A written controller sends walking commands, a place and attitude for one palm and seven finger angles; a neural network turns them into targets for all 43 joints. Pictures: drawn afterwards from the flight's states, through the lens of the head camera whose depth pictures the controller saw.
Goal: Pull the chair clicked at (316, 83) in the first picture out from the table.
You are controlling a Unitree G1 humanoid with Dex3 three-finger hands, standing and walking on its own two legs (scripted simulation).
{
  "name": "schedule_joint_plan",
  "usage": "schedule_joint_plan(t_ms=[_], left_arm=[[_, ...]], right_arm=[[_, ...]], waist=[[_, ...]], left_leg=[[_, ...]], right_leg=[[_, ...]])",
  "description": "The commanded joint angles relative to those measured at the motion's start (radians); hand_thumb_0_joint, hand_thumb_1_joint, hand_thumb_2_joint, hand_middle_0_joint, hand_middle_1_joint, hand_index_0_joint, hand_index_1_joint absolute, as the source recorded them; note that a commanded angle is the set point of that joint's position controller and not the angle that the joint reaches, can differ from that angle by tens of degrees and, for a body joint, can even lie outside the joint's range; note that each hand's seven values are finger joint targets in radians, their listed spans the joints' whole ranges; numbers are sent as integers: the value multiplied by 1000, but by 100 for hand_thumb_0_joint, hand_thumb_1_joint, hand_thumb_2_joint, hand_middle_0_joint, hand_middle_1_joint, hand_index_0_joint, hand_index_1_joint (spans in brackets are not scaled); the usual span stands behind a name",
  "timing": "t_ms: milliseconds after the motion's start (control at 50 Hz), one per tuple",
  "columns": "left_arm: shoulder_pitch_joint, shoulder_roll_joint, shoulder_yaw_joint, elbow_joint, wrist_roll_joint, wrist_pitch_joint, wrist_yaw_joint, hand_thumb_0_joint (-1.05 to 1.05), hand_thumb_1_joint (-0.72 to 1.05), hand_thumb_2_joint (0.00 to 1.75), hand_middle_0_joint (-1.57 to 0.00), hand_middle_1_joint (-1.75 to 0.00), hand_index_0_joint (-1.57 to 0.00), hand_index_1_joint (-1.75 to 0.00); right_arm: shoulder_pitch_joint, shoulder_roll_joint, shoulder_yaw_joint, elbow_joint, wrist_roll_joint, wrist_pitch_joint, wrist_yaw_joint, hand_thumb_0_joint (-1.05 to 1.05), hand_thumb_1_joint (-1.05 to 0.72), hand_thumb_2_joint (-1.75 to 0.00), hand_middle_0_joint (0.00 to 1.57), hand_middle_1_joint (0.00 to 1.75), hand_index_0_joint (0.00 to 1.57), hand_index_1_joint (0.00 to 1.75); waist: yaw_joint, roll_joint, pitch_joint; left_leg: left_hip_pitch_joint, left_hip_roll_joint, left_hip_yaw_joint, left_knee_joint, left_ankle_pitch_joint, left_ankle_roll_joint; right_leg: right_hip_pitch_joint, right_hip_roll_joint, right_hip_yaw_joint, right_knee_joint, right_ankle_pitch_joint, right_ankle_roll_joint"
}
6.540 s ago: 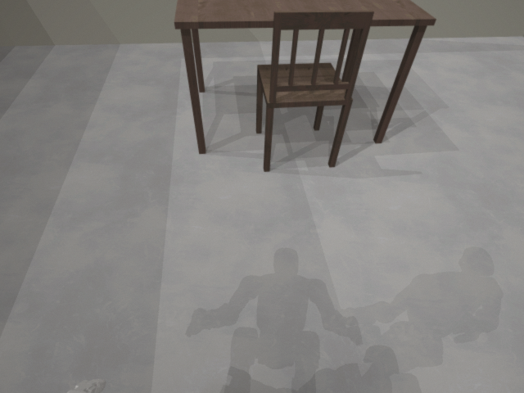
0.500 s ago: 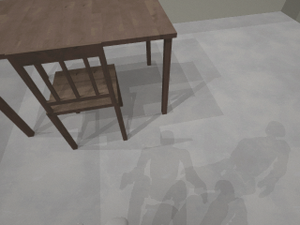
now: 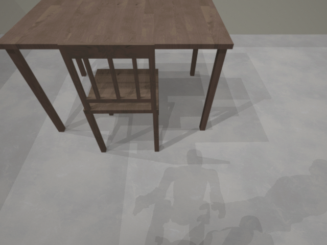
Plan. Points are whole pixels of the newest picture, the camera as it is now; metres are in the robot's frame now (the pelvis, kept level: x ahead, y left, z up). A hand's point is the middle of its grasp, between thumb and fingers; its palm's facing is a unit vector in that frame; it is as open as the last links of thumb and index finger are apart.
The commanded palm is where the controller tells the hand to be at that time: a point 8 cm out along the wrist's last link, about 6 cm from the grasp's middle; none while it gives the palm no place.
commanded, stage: take the last steps up to it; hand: left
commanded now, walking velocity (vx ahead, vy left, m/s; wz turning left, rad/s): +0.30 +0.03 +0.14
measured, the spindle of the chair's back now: (114, 79) +0.83 +0.29 -0.12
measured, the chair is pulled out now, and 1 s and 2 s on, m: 0.00 0.00 0.00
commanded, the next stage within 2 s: come to a stop and stand still in 1.10 s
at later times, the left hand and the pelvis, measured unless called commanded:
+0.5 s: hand out of the picture -0.04 +0.15 -0.16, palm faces +0.23 -0.96 -0.16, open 7.4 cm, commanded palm none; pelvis +0.09 +0.02 +0.00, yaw +7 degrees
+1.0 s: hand (93, 176) +0.34 +0.26 -0.16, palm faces +0.08 -0.98 -0.19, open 7.4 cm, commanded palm none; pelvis +0.25 +0.07 +0.00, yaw +4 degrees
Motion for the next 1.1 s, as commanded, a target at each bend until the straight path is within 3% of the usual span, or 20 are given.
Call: schedule_joint_plan(t_ms=[0,20,40,60,120,180,320,420,460,500,520,540,560,580,640,720,960,1020,1060,1080], left_arm=[[150,71,22,-12,15,-48,-11,0,90,90,-20,-30,-20,-30],[204,130,35,4,28,-61,-5,0,90,90,-20,-30,-20,-30],[250,227,54,1,34,-65,3,0,90,90,-20,-30,-20,-30],[253,217,47,-7,17,-62,8,0,90,90,-20,-30,-20,-30],[131,112,25,-11,13,-93,7,0,90,90,-20,-30,-20,-30],[160,72,16,6,9,-110,6,0,90,90,-20,-30,-20,-30],[325,45,8,103,15,-129,9,0,90,90,-20,-30,-20,-30],[356,54,10,155,23,-123,12,0,90,90,-20,-30,-20,-30],[336,66,18,158,25,-115,13,0,90,90,-20,-30,-20,-30],[295,69,21,161,16,-109,11,0,90,90,-20,-30,-20,-30],[303,39,16,160,11,-107,7,0,90,90,-20,-30,-20,-30],[346,-22,8,147,3,-102,2,0,90,90,-20,-30,-20,-30],[281,-19,3,102,5,-101,1,0,90,90,-20,-30,-20,-30],[225,-9,11,86,7,-98,2,0,90,90,-20,-30,-20,-30],[186,-19,20,117,14,-84,-17,0,90,90,-20,-30,-20,-30],[217,-55,24,115,24,-58,-23,0,90,90,-20,-30,-20,-30],[-112,-17,19,-35,12,-60,-36,0,90,90,-20,-30,-20,-30],[-93,-12,18,-31,12,-71,-34,0,90,90,-20,-30,-20,-30],[76,18,27,23,14,-86,-29,0,90,90,-20,-30,-20,-30],[198,70,41,65,19,-101,-23,0,90,90,-20,-30,-20,-30]], right_arm=[[1,-170,-45,-40,3,-15,-8,0,-90,-90,20,30,20,30],[18,-109,-36,-44,12,-17,-4,0,-90,-90,20,30,20,30],[-24,-67,-24,-88,14,-18,4,0,-90,-90,20,30,20,30],[-81,-138,-44,-99,-4,-15,12,0,-90,-90,20,30,20,30],[18,-122,-54,-24,-11,-11,29,0,-90,-90,20,30,20,30],[89,-72,-50,21,-9,-8,33,0,-90,-90,20,30,20,30],[-7,-50,-40,5,-4,-26,35,0,-90,-90,20,30,20,30],[-82,-13,-21,-6,2,-48,40,0,-90,-90,20,30,20,30],[-51,-14,-22,3,4,-58,39,0,-90,-90,20,30,20,30],[90,-36,-27,51,-1,-72,26,0,-90,-90,20,30,20,30],[225,-87,-38,95,-4,-82,14,0,-90,-90,20,30,20,30],[347,-210,-69,124,-14,-90,1,0,-90,-90,20,30,20,30],[424,-246,-73,136,-1,-82,-11,0,-90,-90,20,30,20,30],[367,-236,-70,129,1,-72,-17,0,-90,-90,20,30,20,30],[166,-88,-32,80,6,-92,-21,0,-90,-90,20,30,20,30],[161,-48,-25,74,7,-113,-23,0,-90,-90,20,30,20,30],[287,-90,-33,118,-9,-103,-24,0,-90,-90,20,30,20,30],[294,-99,-34,131,-11,-93,-25,0,-90,-90,20,30,20,30],[276,-101,-31,138,-1,-91,-23,0,-90,-90,20,30,20,30],[271,-87,-28,136,9,-94,-18,0,-90,-90,20,30,20,30]], waist=[[43,93,-51],[68,-107,-36],[101,-341,20],[104,-214,92],[8,-136,139],[-9,-102,84],[43,-117,70],[58,-166,78],[43,-176,63],[-32,-131,17],[-84,-13,-64],[-110,280,-175],[-130,321,-192],[-112,195,-107],[-31,71,15],[13,105,41],[-50,88,97],[-45,111,64],[34,55,-33],[85,6,-117]], left_leg=[[-163,159,-206,-66,-206,92],[-335,54,-107,143,-317,36],[-502,-32,4,409,-372,-12],[-502,26,-68,531,-309,-3],[-428,73,-60,634,-68,-8],[-402,76,-17,636,50,-34],[-489,119,28,479,67,-49],[-369,100,102,247,-5,-23],[-250,87,113,178,-43,-1],[-7,42,152,54,27,13],[202,65,117,-6,45,27],[406,329,-227,-68,23,91],[427,448,-439,-210,55,151],[338,470,-407,-238,-5,179],[54,363,-180,-280,32,130],[12,291,-33,-326,130,118],[206,312,34,-263,402,154],[204,308,60,-168,527,130],[159,258,104,22,607,87],[38,209,136,206,506,51]], right_leg=[[268,16,-27,-314,133,-21],[382,-127,151,-451,-33,-61],[364,-381,501,-628,-239,-163],[203,-420,525,-691,-356,-207],[80,-296,332,-673,-205,-157],[131,-221,130,-642,32,-132],[308,-246,88,-612,273,-179],[305,-247,38,-541,465,-187],[262,-257,34,-496,449,-187],[169,-207,-29,-337,497,-155],[93,-153,-73,-124,499,-129],[-129,-34,-137,166,111,-75],[-267,24,-61,373,-153,-71],[-306,-29,3,461,-123,-91],[-246,-99,32,481,91,-78],[-243,-89,18,402,220,-52],[-313,-63,-35,-28,252,-65],[-169,-15,-73,-130,222,-96],[84,38,-110,-235,322,-112],[304,-17,-33,-247,421,-139]])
